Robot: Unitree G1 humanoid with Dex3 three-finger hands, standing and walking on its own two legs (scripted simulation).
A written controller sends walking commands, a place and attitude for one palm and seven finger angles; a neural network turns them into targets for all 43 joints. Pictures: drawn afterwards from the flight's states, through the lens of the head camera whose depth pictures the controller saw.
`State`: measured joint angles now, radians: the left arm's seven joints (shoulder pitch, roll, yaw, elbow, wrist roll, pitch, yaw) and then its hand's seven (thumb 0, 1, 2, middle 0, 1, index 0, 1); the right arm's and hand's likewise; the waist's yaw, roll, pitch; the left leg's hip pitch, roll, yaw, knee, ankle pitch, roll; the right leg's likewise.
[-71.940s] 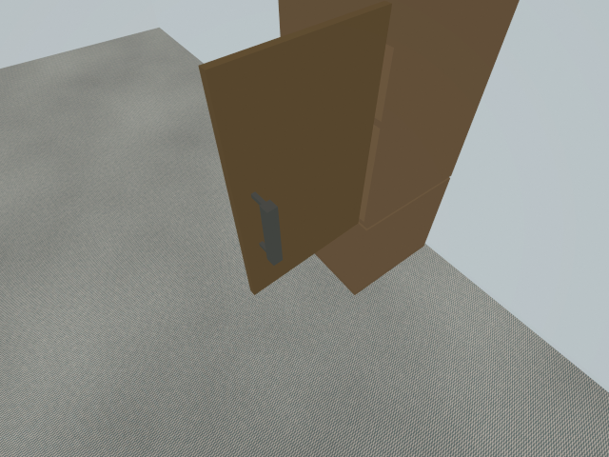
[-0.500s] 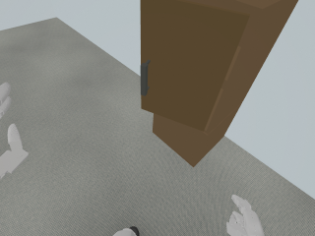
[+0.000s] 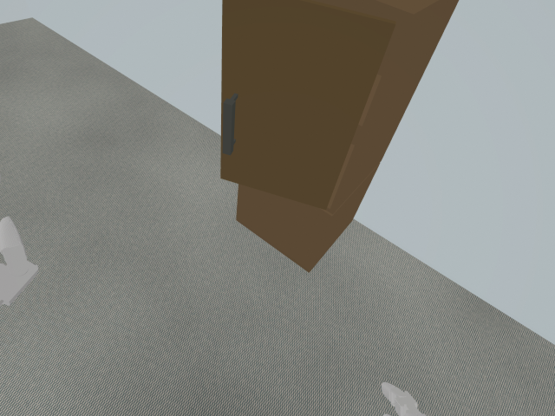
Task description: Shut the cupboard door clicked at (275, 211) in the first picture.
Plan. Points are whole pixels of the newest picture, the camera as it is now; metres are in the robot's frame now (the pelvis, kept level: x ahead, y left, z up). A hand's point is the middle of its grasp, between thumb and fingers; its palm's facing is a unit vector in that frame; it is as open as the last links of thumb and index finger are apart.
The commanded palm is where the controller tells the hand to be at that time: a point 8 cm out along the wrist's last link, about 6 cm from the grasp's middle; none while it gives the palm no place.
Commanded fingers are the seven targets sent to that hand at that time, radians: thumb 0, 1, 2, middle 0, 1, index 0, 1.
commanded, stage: stop stepping back and stand still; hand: left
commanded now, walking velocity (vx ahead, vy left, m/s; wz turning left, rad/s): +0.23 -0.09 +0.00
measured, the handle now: (231, 124) +0.86 +0.13 -0.10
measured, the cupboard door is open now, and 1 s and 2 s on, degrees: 22 22 22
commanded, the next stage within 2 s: let the arm hang, fingers relaxed in 0.84 s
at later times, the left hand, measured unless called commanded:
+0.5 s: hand (90, 276) +0.23 +0.21 +0.15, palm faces +0.46 -0.80 -0.39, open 7.4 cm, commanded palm +0.17 +0.25 +0.17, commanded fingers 0.00 0.90 0.90 -0.20 -0.30 -0.20 -0.30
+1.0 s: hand (125, 290) +0.24 +0.19 +0.11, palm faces +0.36 -0.80 -0.48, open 7.4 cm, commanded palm none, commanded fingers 0.00 0.90 0.90 -0.20 -0.30 -0.20 -0.30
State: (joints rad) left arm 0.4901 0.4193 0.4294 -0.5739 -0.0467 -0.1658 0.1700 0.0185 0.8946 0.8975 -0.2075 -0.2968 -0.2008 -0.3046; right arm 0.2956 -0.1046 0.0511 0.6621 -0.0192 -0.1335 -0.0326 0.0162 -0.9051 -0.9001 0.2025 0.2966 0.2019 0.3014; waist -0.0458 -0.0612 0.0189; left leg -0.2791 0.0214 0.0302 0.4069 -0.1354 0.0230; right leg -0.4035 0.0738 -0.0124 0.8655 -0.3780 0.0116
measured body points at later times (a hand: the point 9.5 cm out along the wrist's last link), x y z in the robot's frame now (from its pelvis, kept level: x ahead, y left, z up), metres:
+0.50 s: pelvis +0.02 -0.04 -0.02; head +0.01 -0.04 +0.43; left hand +0.20 +0.25 +0.17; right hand +0.17 -0.30 -0.10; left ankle +0.05 +0.09 -0.75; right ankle -0.07 -0.07 -0.74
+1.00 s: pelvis +0.02 -0.06 -0.02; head +0.02 -0.09 +0.43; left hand +0.21 +0.23 +0.13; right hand +0.18 -0.30 -0.13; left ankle +0.05 +0.06 -0.75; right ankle -0.01 -0.13 -0.75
